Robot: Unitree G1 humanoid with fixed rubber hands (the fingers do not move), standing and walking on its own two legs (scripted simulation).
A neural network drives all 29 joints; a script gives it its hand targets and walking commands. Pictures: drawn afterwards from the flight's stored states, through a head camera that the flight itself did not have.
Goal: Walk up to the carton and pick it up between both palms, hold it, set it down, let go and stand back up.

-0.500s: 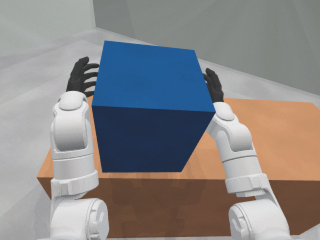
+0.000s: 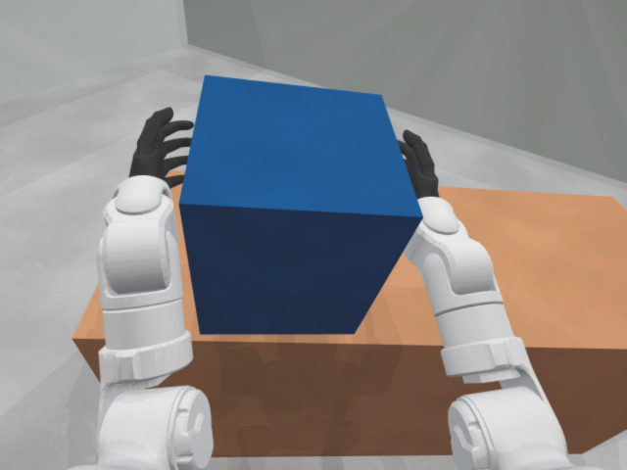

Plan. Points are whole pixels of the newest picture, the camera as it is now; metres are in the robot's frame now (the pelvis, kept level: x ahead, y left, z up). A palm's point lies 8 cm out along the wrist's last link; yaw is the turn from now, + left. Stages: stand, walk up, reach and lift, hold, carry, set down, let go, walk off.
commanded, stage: hold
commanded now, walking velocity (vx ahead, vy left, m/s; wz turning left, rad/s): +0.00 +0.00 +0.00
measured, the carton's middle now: (287, 218) +0.38 +0.02 +0.16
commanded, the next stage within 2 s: none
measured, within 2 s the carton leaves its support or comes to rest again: neither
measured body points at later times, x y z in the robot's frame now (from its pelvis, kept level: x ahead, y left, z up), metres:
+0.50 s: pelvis +0.00 +0.00 +0.00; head -0.03 +0.04 +0.45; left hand +0.37 +0.17 +0.23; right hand +0.38 -0.14 +0.21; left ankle +0.03 +0.13 -0.75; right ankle +0.01 -0.11 -0.75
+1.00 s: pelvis +0.00 +0.00 +0.00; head -0.03 +0.04 +0.45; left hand +0.37 +0.17 +0.23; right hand +0.37 -0.14 +0.21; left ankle +0.03 +0.13 -0.75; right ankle +0.01 -0.10 -0.75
